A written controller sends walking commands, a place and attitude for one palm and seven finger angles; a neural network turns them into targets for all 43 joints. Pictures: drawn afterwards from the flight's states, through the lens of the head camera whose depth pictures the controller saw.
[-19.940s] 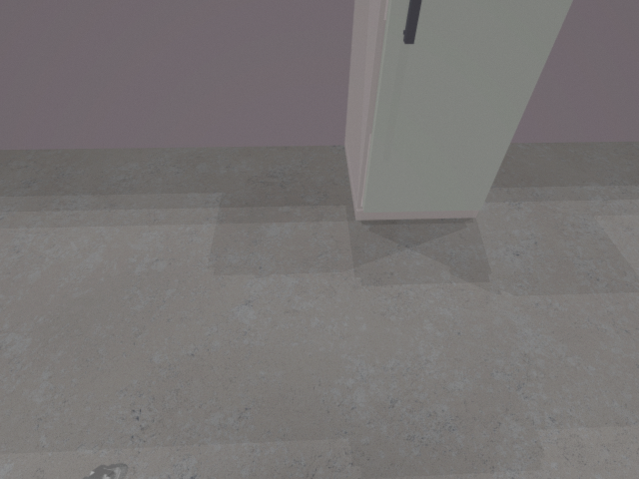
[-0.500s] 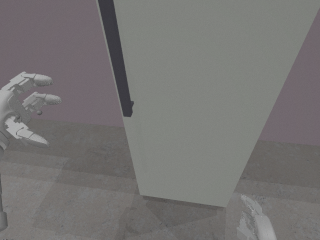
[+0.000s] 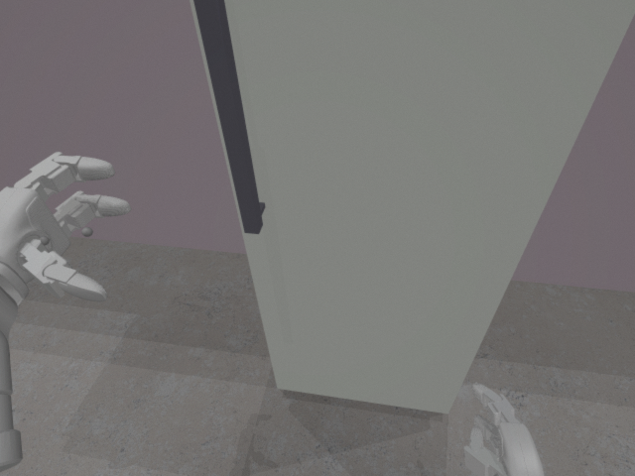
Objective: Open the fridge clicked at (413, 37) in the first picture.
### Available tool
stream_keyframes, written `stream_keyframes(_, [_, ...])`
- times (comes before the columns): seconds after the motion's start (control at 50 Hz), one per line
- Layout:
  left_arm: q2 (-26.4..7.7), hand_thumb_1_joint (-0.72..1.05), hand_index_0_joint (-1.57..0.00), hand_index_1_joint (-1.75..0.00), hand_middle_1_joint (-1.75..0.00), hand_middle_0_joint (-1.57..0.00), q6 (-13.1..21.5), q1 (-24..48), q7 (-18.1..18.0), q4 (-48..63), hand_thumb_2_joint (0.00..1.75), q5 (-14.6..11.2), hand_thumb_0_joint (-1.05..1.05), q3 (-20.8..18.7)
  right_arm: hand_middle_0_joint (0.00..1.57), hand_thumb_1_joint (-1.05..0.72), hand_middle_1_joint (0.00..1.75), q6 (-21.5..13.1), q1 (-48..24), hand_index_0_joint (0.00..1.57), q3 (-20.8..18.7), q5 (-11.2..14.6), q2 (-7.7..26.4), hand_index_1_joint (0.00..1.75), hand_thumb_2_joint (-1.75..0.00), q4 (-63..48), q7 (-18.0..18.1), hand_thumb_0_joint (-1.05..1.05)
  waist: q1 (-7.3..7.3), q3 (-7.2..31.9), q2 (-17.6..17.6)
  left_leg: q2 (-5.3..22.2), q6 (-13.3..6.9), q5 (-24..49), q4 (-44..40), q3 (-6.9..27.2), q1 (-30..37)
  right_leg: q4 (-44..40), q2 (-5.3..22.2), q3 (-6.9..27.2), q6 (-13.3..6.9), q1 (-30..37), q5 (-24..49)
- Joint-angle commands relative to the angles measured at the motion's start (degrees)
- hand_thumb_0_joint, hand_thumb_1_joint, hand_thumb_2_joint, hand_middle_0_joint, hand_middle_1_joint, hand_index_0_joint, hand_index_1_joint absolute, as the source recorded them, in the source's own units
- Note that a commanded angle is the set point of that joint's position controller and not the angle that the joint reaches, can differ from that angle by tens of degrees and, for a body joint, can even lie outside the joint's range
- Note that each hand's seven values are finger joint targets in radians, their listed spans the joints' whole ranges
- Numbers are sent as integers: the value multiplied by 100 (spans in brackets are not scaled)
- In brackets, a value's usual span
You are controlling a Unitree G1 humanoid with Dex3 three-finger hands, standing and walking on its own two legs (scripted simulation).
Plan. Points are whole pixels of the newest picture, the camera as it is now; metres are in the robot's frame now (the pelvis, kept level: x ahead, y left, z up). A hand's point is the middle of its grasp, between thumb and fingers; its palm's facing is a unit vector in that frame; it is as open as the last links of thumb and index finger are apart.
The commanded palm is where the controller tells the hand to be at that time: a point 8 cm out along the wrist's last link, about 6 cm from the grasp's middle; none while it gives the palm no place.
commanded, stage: move the hooked fingers beside the handle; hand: left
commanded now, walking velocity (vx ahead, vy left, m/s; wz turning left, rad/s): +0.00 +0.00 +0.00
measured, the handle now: (237, 107) +0.51 +0.18 +0.25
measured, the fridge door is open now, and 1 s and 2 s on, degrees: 0 0 0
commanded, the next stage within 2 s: none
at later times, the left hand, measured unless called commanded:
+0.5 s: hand (119, 203) +0.33 +0.28 +0.22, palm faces +0.02 -1.00 -0.05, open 14.0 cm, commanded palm +0.30 +0.32 +0.22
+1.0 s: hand (150, 182) +0.38 +0.26 +0.21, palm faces +0.02 -1.00 -0.03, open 14.0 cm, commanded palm +0.36 +0.31 +0.21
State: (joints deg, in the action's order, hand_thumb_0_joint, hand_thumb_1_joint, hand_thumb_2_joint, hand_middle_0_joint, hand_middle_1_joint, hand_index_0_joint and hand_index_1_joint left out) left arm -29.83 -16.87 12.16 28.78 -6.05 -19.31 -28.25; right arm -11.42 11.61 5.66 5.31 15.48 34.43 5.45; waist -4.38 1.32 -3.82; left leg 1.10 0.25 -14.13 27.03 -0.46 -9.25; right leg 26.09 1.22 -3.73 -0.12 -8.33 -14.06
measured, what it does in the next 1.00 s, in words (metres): stands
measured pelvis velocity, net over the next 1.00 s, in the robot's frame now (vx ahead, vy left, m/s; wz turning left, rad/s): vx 0.00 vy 0.00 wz -0.01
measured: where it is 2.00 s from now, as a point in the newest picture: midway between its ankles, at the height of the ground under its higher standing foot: outside the picture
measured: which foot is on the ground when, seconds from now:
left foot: down 0.00-1.00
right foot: down 0.00-1.00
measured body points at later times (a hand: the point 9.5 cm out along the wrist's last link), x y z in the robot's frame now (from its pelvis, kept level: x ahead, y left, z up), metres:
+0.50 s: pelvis +0.00 +0.00 +0.00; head -0.02 -0.02 +0.45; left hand +0.32 +0.33 +0.22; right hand +0.18 -0.23 -0.07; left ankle +0.01 +0.12 -0.74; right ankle +0.00 -0.12 -0.74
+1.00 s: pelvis +0.00 +0.00 +0.00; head -0.01 -0.01 +0.45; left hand +0.37 +0.31 +0.22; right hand +0.16 -0.24 -0.08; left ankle +0.01 +0.12 -0.74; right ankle +0.00 -0.12 -0.74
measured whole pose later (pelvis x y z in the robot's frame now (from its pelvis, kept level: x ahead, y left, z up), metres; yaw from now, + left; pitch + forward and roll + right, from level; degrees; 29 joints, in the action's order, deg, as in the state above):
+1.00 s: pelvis +0.00 +0.00 +0.00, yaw +0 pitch +0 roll +0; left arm -30.5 -11.4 34.6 24.1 -33.4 -13.1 -22.2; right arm -9.1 13.9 4.8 5.4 16.3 35.6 6.8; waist -1.1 1.5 -2.4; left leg 0.9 0.0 -13.6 26.9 -0.9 -12.9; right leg 26.1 1.3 -3.2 0.1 -12.2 -13.4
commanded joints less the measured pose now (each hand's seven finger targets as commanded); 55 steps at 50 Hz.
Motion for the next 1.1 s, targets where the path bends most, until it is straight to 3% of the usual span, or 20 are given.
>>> stream_keyframes(0.0, [-1653, -50, -30, -120, -120, -30, 329, 2148, -73, 820, 30, -111, 0, -444, 20, -90, 30, -310, -848, 20, -273, -15, 657, 30, -90, -936, 54, 0, 125, 733, 34, -168, -187, 741, -396, 142, 376, -453, -186, 37, -95, -225, 812])
stream_keyframes(0.04, [-1757, -50, -30, -120, -120, -30, 356, 2176, -75, 665, 30, -81, 0, -484, 20, -90, 30, -309, -838, 20, -298, -26, 681, 30, -90, -914, 61, 0, 91, 752, 56, -167, -202, 793, -356, 124, 380, -475, -181, 85, -101, -215, 844])
stream_keyframes(0.12, [-1661, -50, -30, -120, -120, -30, 460, 2759, -116, 537, 30, 17, 0, -251, 20, -90, 30, -305, -806, 20, -273, -11, 665, 30, -90, -918, 106, 0, 187, 841, -209, -182, -177, 656, -389, 161, 413, -455, -164, 68, -115, -268, 686])
stream_keyframes(0.14, [-1628, -50, -30, -120, -120, -30, 489, 2844, -117, 401, 30, 33, 0, -154, 20, -90, 30, -294, -792, 20, -282, -17, 679, 30, -90, -881, 109, 0, 209, 849, 25, -167, -185, 646, -366, 145, 404, -489, -169, 95, -108, -273, 659])
stream_keyframes(0.22, [-1674, -50, -30, -120, -120, -30, 620, 3189, -151, 339, 30, 121, 0, -148, 20, -90, 30, -312, -770, 20, -281, -24, 670, 30, -90, -929, 132, 0, 185, 1126, -386, -194, -166, 796, -376, 167, 494, -380, -144, 73, -148, -144, 837])
stream_keyframes(0.24, [-1737, -50, -30, -120, -120, -30, 634, 2975, -159, 243, 30, 91, 0, -237, 20, -90, 30, -306, -760, 20, -290, -43, 675, 30, -90, -922, 104, 0, 127, 1159, -123, -176, -177, 900, -339, 158, 438, -391, -146, 92, -151, -58, 962])
stream_keyframes(0.3, [-1763, -50, -30, -120, -120, -30, 602, 3069, -170, -121, 30, 124, 0, -267, 20, -90, 30, -252, -696, 20, -300, -26, 713, 30, -90, -887, 91, 0, 167, 1007, -34, -164, -176, 838, -390, 148, 304, -377, -148, 51, -140, -139, 945])
stream_keyframes(0.34, [-1879, -50, -30, -120, -120, -30, 594, 2987, -188, -230, 30, 145, 0, -347, 20, -90, 30, -222, -686, 20, -328, -28, 746, 30, -90, -930, 67, 0, 104, 1059, 67, -159, -180, 847, -381, 134, 234, -385, -145, 80, -142, -84, 902])
stream_keyframes(0.38, [-1759, -50, -30, -120, -120, -30, 601, 3213, -217, -135, 30, 177, 0, -219, 20, -90, 30, -219, -705, 20, -318, -21, 715, 30, -90, -973, 64, 0, 145, 1156, -181, -165, -179, 921, -373, 120, 318, -335, -124, 86, -152, -96, 1019])
stream_keyframes(0.44, [-1914, -50, -30, -120, -120, -30, 641, 3251, -264, -356, 30, 189, 0, -331, 20, -90, 30, -174, -589, 20, -353, -18, 775, 30, -90, -925, 64, 0, 170, 1147, 99, -137, -183, 961, -364, 103, 277, -366, -149, 75, -143, -80, 1041])
stream_keyframes(0.52, [-1736, -50, -30, -120, -120, -30, 745, 3608, -270, -238, 30, 227, 0, -130, 20, -90, 30, -187, -552, 20, -359, -18, 748, 30, -90, -944, 89, 0, 235, 1309, -170, -152, -180, 1081, -340, 99, 447, -302, -152, 83, -151, -116, 1216])
stream_keyframes(0.54, [-1750, -50, -30, -120, -120, -30, 758, 3516, -289, -232, 30, 225, 0, -143, 20, -90, 30, -186, -540, 20, -365, -23, 747, 30, -90, -949, 79, 0, 197, 1325, -43, -135, -183, 1144, -341, 106, 441, -320, -153, 82, -162, -73, 1245])
stream_keyframes(0.64, [-1543, -50, -30, -120, -120, -30, 763, 3671, -357, -361, 30, 271, 0, 62, 20, -90, 30, -174, -499, 20, -378, -24, 763, 30, -90, -888, 94, 0, 238, 1301, -90, -126, -173, 1167, -372, 104, 484, -323, -153, 71, -174, -126, 1242])
stream_keyframes(0.7, [-1709, -50, -30, -120, -120, -30, 718, 3747, -422, -575, 30, 296, 0, -114, 20, -90, 30, -143, -451, 20, -383, -32, 779, 30, -90, -859, 93, 0, 231, 1294, 130, -126, -182, 1122, -399, 127, 392, -316, -149, 60, -156, -126, 1261])
stream_keyframes(0.76, [-1781, -50, -30, -120, -120, -30, 725, 3947, -448, -741, 30, 337, 0, -92, 20, -90, 30, -96, -457, 20, -387, -18, 792, 30, -90, -838, 98, 0, 272, 1234, 77, -124, -194, 1064, -375, 72, 334, -345, -125, 106, -144, -160, 1250])
stream_keyframes(0.78, [-1651, -50, -30, -120, -120, -30, 735, 4108, -452, -802, 30, 365, 0, 62, 20, -90, 30, -80, -442, 20, -375, -11, 779, 30, -90, -828, 114, 0, 324, 1210, 86, -124, -192, 1024, -382, 82, 343, -344, -128, 97, -143, -225, 1198])
stream_keyframes(0.96, [-1788, -50, -30, -120, -120, -30, 1015, 5110, -508, -1709, 30, 526, 0, 266, 20, -90, 30, -45, -191, 20, -396, -16, 845, 30, -90, -669, 199, 0, 501, 1378, -24, -110, -205, 857, -324, 117, 355, -384, -111, 160, -149, -386, 1013])
stream_keyframes(0.98, [-1662, -50, -30, -120, -120, -30, 1028, 5227, -488, -1895, 30, 532, 0, 408, 20, -90, 30, -44, -166, 20, -387, -13, 845, 30, -90, -647, 206, 0, 538, 1352, -13, -120, -214, 858, -301, 103, 337, -378, -103, 175, -148, -427, 1051])
stream_keyframes(1.04, [-2168, -50, -30, -120, -120, -30, 1162, 5101, -488, -2242, 30, 574, 0, 6, 20, -90, 30, 1, 5, 20, -429, -43, 910, 30, -90, -625, 173, 0, 428, 1615, 146, -112, -212, 1077, -257, 87, 226, -311, -99, 181, -156, -201, 1273])
stream_keyframes(1.08, [-1970, -50, -30, -120, -120, -30, 1252, 5427, -455, -2239, 30, 606, 0, 233, 20, -90, 30, 5, 13, 20, -426, -33, 894, 30, -90, -645, 153, 0, 502, 1651, -82, -116, -211, 1166, -231, 81, 281, -258, -85, 193, -159, -248, 1426])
